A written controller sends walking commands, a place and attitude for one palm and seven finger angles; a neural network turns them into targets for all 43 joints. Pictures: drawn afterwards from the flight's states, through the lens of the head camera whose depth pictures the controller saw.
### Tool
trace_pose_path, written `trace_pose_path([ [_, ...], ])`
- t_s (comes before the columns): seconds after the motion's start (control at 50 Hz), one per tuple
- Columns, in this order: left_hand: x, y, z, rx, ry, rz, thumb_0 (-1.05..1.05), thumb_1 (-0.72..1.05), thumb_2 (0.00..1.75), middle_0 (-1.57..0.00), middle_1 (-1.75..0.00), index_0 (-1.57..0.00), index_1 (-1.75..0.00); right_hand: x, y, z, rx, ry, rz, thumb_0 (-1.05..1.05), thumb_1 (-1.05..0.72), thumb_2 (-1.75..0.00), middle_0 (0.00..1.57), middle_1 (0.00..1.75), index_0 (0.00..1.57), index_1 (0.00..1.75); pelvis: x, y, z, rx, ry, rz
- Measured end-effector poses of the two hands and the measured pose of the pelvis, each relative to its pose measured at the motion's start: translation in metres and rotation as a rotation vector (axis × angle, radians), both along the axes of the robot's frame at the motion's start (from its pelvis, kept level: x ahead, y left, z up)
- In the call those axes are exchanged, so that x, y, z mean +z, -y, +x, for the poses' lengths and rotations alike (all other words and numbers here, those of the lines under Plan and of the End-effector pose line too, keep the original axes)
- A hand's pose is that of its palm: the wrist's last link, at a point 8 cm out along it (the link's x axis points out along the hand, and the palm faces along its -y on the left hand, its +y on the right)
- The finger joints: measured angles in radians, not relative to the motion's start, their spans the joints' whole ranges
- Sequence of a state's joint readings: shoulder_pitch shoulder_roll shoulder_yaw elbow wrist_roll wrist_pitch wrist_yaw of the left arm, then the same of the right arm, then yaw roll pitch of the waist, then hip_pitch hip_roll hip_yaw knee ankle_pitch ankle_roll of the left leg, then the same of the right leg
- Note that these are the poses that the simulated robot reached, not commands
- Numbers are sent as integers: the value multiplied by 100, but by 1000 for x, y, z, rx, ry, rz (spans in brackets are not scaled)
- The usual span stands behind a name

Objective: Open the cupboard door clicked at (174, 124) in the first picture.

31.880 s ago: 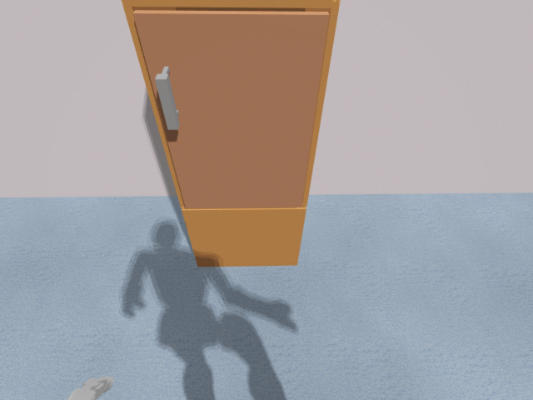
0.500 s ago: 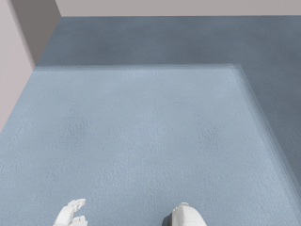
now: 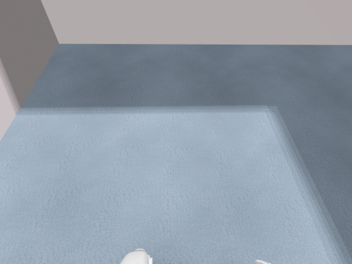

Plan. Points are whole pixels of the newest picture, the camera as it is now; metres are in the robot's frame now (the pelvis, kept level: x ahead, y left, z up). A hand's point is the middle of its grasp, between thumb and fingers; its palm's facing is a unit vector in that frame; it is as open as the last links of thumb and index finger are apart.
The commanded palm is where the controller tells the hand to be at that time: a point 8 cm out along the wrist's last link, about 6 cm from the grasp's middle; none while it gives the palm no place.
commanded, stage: walk to a spot facing it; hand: left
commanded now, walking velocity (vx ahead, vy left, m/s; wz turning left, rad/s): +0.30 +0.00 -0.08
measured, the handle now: out of the picture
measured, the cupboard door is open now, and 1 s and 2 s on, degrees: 44 44 44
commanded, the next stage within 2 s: turn to face it in 0.06 s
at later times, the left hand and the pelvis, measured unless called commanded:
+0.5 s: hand (123, 206) +0.29 +0.18 -0.17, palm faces +0.09 -0.97 -0.24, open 7.3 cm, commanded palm none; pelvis +0.20 -0.01 -0.01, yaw +6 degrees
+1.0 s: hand (113, 196) +0.31 +0.22 -0.16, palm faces +0.38 -0.88 -0.29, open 7.3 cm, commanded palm none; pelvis +0.29 -0.02 -0.01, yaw +22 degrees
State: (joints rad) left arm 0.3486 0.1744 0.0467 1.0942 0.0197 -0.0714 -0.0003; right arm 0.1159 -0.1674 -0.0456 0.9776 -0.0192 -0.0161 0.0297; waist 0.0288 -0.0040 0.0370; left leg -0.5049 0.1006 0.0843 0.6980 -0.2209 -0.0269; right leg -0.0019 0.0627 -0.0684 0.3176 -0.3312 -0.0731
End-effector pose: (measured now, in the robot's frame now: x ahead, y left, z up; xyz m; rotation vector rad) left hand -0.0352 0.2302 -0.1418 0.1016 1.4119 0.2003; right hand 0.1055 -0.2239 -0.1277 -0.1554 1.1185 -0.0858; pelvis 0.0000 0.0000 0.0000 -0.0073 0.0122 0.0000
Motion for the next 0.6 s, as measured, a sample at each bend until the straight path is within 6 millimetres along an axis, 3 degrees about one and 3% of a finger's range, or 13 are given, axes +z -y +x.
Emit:
trace_pose_path([
  [0.08, -16, -4, 12, 29, -99, -36, 0, 92, 90, -20, -30, -20, -30, -7, -14, 64, 27, 62, -27, 0, -91, -90, 20, 30, 20, 30, -15, -16, 48, -9, 3, -3],
  [0.14, -18, -9, 43, 4, -126, -45, 1, 92, 90, -20, -30, -20, -30, -8, -19, 80, 4, 62, -38, 0, -91, -90, 20, 30, 20, 30, -15, -22, 74, -35, 16, 15],
  [0.22, -10, -14, 117, -41, -49, -32, 1, 92, 90, -20, -30, -20, -30, -9, -19, 65, -55, -40, -35, 0, -91, -89, 20, 30, 20, 30, -5, -22, 106, -44, 16, 17],
  [0.3, 1, -14, 200, -81, 79, 3, 1, 93, 90, -20, -30, -20, -30, -10, -4, 42, -97, -200, -54, -1, -94, -89, 20, 30, 20, 30, 2, -16, 135, -21, 7, 8],
  [0.36, 4, -13, 252, -99, 166, 37, 2, 94, 90, -20, -30, -20, -30, -17, 7, 29, -113, -317, -39, -1, -94, -89, 20, 30, 20, 30, -3, -3, 159, 6, 7, 11],
  [0.42, 0, -9, 290, -93, 231, 71, 1, 94, 90, -20, -30, -20, -30, -31, 20, 32, -120, -398, -23, 0, -93, -89, 20, 30, 20, 30, -15, 10, 183, 34, 0, 28],
  [0.5, 6, -1, 314, -44, 260, 73, 1, 93, 90, -20, -30, -20, -30, -27, 29, 70, -78, -416, -37, 0, -92, -90, 20, 30, 20, 30, -11, 12, 204, 105, 2, 17],
  [0.6, 0, 0, 318, 36, 246, 39, 0, 92, 90, -20, -30, -21, -30, -12, 25, 156, 21, -295, -64, 1, -92, -90, 20, 30, 20, 30, -4, 9, 227, 175, -6, 28],
])
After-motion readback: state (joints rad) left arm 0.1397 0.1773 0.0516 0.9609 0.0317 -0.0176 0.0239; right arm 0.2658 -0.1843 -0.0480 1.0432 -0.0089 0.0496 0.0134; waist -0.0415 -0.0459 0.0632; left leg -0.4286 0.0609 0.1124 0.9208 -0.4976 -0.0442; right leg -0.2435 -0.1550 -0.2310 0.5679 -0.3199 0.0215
